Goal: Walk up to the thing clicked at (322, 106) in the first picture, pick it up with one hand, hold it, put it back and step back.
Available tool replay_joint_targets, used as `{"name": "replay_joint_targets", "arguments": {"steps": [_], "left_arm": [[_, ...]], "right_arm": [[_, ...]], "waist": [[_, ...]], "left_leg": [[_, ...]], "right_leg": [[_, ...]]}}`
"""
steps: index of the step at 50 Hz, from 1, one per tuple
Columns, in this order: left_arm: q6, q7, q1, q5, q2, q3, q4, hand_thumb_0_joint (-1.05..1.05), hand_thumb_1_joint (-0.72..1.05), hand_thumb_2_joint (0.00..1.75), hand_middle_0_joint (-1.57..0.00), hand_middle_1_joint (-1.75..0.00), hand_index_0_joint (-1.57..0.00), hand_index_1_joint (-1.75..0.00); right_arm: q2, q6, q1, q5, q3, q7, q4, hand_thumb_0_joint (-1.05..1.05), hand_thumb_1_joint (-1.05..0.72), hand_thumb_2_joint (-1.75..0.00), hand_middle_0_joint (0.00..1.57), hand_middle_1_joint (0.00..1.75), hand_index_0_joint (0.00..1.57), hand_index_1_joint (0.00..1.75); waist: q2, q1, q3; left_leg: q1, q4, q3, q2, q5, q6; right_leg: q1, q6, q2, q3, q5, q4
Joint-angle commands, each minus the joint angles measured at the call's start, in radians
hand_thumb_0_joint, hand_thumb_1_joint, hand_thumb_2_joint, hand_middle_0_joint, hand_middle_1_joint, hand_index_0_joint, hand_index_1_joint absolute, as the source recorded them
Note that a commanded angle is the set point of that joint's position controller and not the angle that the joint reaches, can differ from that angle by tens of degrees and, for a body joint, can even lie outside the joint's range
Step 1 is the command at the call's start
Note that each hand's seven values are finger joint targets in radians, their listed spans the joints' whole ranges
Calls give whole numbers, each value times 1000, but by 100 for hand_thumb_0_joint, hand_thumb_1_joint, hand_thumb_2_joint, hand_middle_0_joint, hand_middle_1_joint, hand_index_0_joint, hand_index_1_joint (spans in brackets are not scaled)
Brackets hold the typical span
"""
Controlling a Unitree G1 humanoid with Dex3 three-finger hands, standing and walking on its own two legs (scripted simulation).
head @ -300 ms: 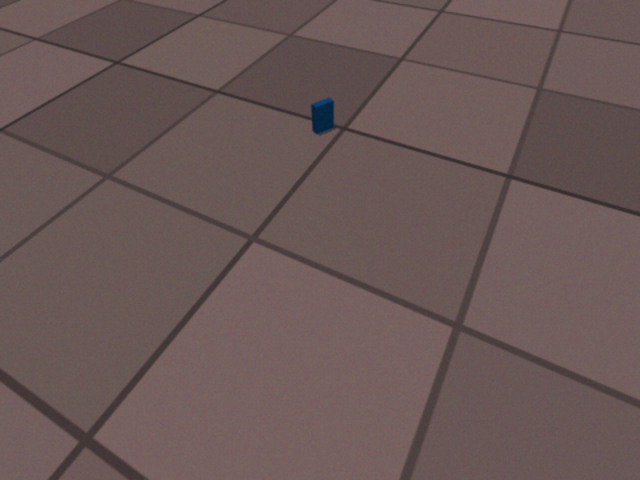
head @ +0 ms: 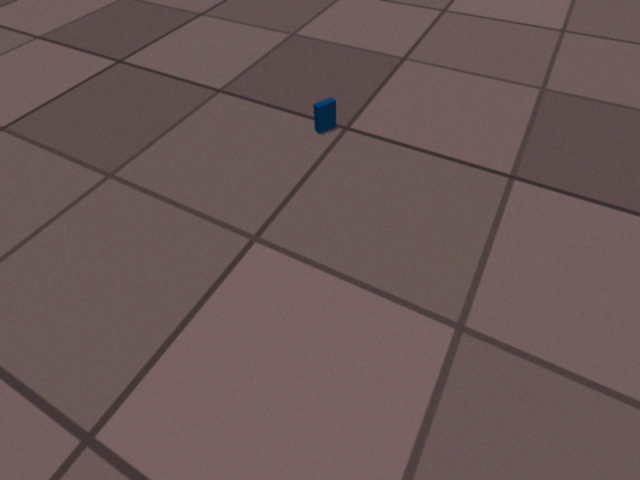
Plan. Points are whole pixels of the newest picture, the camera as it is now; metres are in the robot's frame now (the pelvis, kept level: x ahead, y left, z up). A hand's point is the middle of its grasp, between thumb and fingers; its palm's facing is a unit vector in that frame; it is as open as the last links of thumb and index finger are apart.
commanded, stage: stand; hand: left
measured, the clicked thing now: (325, 115) +1.84 +0.02 -0.70
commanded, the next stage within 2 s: walk up in 0.82 s
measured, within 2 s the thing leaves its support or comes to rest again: neither
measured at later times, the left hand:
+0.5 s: hand out of the picture +0.07 +0.25 -0.16, palm faces -0.03 -0.94 -0.34, open 7.4 cm
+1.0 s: hand out of the picture +0.11 +0.26 -0.14, palm faces -0.09 -0.93 -0.37, open 7.4 cm
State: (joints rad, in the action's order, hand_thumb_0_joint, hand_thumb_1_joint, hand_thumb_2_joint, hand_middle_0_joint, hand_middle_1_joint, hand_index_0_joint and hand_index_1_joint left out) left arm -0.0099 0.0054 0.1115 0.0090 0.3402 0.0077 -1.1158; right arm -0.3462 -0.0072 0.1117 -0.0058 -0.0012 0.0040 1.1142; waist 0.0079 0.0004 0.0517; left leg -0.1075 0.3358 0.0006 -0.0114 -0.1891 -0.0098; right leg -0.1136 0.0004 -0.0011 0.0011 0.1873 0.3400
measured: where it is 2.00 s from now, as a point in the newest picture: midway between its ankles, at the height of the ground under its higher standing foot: (368, 368)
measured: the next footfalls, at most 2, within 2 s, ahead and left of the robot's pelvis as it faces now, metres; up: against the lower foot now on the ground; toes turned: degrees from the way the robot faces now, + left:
right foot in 1.14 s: +0.19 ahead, -0.21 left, +0.00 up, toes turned -9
left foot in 1.60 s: +0.47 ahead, +0.05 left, +0.00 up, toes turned +3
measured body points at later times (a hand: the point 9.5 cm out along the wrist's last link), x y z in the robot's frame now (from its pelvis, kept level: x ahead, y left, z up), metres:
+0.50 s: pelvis +0.00 +0.00 +0.00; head +0.01 +0.00 +0.45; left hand +0.08 +0.30 -0.13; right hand +0.08 -0.30 -0.13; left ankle +0.00 +0.13 -0.75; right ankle +0.00 -0.12 -0.75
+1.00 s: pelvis +0.03 -0.02 +0.00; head +0.03 -0.02 +0.45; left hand +0.12 +0.31 -0.12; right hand +0.07 -0.34 -0.13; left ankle +0.00 +0.12 -0.75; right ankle +0.04 -0.14 -0.71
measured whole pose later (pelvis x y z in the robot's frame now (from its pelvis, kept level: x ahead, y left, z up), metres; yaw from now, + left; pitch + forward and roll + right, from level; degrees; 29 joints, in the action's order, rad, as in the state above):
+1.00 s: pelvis +0.03 -0.02 +0.00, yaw -2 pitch -1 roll +1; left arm -0.01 0.09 0.18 0.04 0.42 -0.06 -1.04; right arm -0.38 -0.07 0.22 -0.04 0.08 0.05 1.02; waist -0.01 0.02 0.01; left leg -0.09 0.35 0.04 -0.02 -0.28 0.04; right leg -0.39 0.02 -0.05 -0.01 0.43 0.80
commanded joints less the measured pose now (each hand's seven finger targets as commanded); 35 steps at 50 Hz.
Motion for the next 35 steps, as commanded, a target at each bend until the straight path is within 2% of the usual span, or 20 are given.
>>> {"name": "replay_joint_targets", "arguments": {"steps": [1,6,9,14,32,35], "left_arm": [[-24,-15,-37,2,213,-44,59,0,90,90,-20,-30,-20,-30],[-27,-17,-36,0,213,-43,60,0,90,90,-20,-30,-20,-30],[-24,-17,-36,-2,214,-43,58,0,90,90,-20,-30,-20,-30],[-23,-17,-31,0,216,-45,56,0,90,90,-20,-30,-20,-30],[-23,-17,-29,1,215,-43,57,0,90,90,-20,-30,-20,-30],[-22,-16,-20,1,210,-40,52,0,90,90,-20,-30,-20,-30]], "right_arm": [[-212,-26,-40,-1,41,-14,-59,0,-90,-90,20,30,20,30],[-209,-26,-41,0,38,-14,-59,0,-90,-90,20,30,20,30],[-207,-25,-40,-1,37,-14,-56,0,-90,-90,20,30,20,30],[-212,-23,-40,-1,40,-14,-56,0,-90,-90,20,30,20,30],[-211,-27,-30,-2,34,-14,-55,0,-90,-90,20,30,20,30],[-215,-26,-36,-1,35,-13,-52,0,-90,-90,20,30,20,30]], "waist": [[-17,-1,-84],[-11,0,-86],[-6,-3,-59],[-10,-2,-56],[-16,-3,-75],[-11,-7,-66]], "left_leg": [[26,-39,-89,-119,147,41],[30,-36,-90,-122,182,42],[15,-51,-95,-122,145,39],[14,-55,-95,-118,123,38],[15,-55,-98,-120,165,41],[20,-55,-100,-118,153,38]], "right_leg": [[0,27,-120,-99,-158,-53],[13,25,-122,-95,-197,-49],[1,26,-119,-95,-143,-54],[-7,25,-116,-94,-115,-65],[21,23,-126,-91,-162,-54],[8,21,-123,-87,-144,-63]]}}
